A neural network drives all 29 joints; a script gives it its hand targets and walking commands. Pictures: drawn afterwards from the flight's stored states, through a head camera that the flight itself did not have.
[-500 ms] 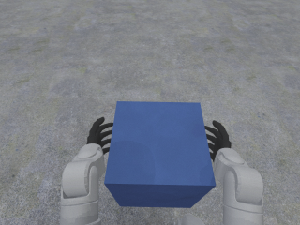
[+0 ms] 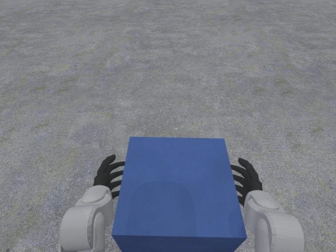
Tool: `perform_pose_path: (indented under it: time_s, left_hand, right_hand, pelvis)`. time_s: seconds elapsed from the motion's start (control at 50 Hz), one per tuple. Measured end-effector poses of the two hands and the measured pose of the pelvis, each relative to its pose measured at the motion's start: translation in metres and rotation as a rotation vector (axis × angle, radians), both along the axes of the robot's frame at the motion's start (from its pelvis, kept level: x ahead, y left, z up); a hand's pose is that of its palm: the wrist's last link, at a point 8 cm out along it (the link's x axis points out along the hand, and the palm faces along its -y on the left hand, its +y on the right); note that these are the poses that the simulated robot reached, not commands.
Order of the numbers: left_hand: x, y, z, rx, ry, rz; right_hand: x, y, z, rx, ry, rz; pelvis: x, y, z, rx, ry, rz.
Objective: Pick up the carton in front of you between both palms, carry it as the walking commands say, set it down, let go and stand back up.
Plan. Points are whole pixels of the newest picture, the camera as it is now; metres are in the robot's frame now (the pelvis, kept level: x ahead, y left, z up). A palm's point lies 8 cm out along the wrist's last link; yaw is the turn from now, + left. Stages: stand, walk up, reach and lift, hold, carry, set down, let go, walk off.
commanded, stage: carry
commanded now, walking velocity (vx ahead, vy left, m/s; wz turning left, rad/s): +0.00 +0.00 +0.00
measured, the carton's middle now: (175, 205) +0.24 +0.00 +0.01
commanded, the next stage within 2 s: none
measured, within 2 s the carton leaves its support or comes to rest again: neither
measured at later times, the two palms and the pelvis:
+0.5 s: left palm (105, 156) +0.35 +0.18 +0.05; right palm (221, 162) +0.34 -0.11 +0.05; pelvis +0.09 +0.04 -0.01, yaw -2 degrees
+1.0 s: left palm (106, 158) +0.36 +0.19 +0.04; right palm (220, 165) +0.34 -0.11 +0.04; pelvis +0.07 +0.05 +0.00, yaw -3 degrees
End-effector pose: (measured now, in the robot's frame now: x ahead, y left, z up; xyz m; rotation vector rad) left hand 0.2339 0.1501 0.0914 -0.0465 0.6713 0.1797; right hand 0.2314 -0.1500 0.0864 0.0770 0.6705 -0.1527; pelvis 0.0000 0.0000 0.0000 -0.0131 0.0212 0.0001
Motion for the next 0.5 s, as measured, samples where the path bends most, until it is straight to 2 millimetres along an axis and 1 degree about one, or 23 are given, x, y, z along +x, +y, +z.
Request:
perform_pose_path:
  time_s: [0.12, 0.18, 0.24, 0.3, 0.38, 0.5]
  left_hand:
    - [0.037, 0.010, 0.004, 0.009, -0.035, -0.019]
    - [0.057, 0.016, 0.000, -0.007, -0.026, -0.032]
    - [0.074, 0.021, -0.008, -0.007, -0.006, -0.041]
    - [0.089, 0.025, -0.018, -0.003, 0.013, -0.050]
    - [0.102, 0.030, -0.028, 0.012, 0.023, -0.061]
    - [0.119, 0.035, -0.041, 0.037, 0.021, -0.081]
  right_hand:
    - [0.033, 0.010, 0.004, -0.008, -0.033, -0.011]
    - [0.050, 0.017, 0.002, -0.028, -0.022, -0.009]
    - [0.067, 0.022, -0.003, -0.041, -0.002, 0.001]
    - [0.080, 0.026, -0.011, -0.055, 0.016, 0.002]
    - [0.094, 0.031, -0.020, -0.066, 0.027, 0.005]
    - [0.107, 0.036, -0.035, -0.087, 0.025, 0.013]
  pelvis:
    - [0.038, 0.013, -0.002, -0.005, -0.004, -0.011]
    - [0.055, 0.019, -0.002, 0.003, 0.002, -0.015]
    - [0.069, 0.024, -0.003, 0.011, 0.011, -0.020]
    - [0.078, 0.030, -0.004, 0.014, 0.015, -0.021]
    - [0.086, 0.036, -0.004, 0.013, 0.022, -0.028]
    - [0.093, 0.043, -0.006, 0.009, 0.031, -0.036]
